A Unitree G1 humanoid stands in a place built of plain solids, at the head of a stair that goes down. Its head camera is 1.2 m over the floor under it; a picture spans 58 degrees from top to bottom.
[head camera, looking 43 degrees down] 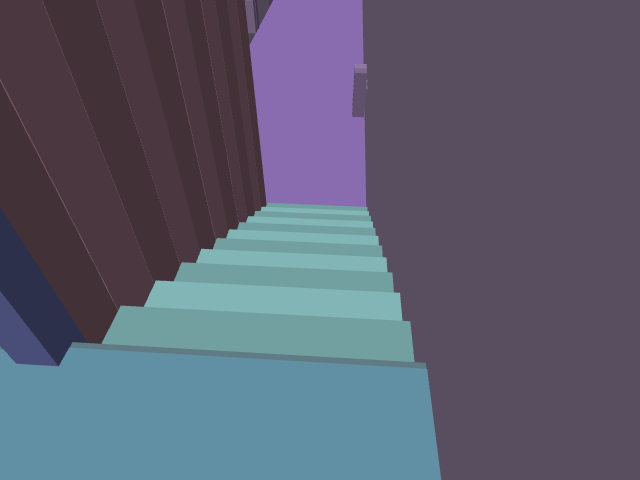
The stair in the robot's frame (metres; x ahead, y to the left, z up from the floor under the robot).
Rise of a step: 0.17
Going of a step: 0.28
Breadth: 1.15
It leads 4 degrees to the right of straight ahead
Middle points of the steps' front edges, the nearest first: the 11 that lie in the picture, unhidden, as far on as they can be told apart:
0.77 0.24 0.00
1.05 0.22 -0.17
1.33 0.20 -0.34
1.62 0.19 -0.51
1.90 0.17 -0.68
2.18 0.15 -0.85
2.47 0.13 -1.02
2.75 0.11 -1.19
3.04 0.09 -1.36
3.32 0.07 -1.53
3.60 0.05 -1.70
